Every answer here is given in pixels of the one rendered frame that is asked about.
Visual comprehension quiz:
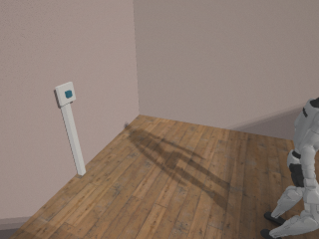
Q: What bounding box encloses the right robot upper arm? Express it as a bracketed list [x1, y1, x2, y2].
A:
[298, 115, 319, 154]

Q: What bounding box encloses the right robot hand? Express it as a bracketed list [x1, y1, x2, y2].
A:
[303, 189, 319, 214]

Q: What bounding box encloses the left robot shin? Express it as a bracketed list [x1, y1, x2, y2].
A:
[272, 185, 303, 218]

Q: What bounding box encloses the panel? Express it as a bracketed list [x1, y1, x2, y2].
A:
[55, 82, 86, 176]

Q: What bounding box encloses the button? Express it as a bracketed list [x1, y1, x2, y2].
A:
[65, 90, 73, 98]

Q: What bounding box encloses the humanoid robot torso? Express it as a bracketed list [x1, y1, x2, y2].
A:
[286, 102, 319, 173]

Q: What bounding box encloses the robot right forearm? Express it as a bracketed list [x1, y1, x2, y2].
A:
[299, 147, 318, 191]

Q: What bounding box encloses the left robot upper arm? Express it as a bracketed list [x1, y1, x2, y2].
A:
[294, 98, 316, 128]

